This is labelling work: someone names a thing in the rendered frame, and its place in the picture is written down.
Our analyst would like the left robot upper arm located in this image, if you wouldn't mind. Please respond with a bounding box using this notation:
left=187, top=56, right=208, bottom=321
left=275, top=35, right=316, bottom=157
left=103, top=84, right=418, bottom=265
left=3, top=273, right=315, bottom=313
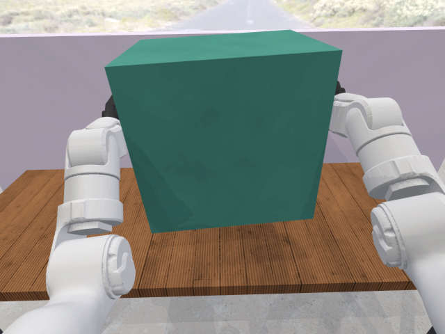
left=2, top=234, right=136, bottom=334

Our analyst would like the right robot forearm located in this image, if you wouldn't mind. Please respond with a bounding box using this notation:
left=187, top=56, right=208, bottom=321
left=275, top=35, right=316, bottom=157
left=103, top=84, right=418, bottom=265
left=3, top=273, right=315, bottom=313
left=329, top=93, right=445, bottom=201

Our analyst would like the left robot forearm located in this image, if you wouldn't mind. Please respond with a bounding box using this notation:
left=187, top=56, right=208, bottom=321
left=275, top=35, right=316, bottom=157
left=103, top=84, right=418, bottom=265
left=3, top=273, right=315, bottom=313
left=46, top=117, right=127, bottom=295

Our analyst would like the carton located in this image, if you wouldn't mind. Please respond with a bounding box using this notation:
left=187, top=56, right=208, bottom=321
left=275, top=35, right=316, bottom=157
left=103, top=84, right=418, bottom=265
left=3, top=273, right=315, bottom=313
left=104, top=30, right=343, bottom=233

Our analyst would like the robot left hand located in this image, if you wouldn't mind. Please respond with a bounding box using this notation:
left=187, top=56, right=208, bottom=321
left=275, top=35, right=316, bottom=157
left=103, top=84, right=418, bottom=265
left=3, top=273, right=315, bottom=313
left=102, top=95, right=119, bottom=120

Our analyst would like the table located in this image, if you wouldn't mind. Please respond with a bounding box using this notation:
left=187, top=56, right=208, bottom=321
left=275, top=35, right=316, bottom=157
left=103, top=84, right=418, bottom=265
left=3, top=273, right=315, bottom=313
left=0, top=162, right=436, bottom=334

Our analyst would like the right robot upper arm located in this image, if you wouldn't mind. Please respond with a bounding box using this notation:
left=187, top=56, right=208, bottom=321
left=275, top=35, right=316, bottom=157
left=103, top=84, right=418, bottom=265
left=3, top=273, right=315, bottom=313
left=371, top=192, right=445, bottom=334

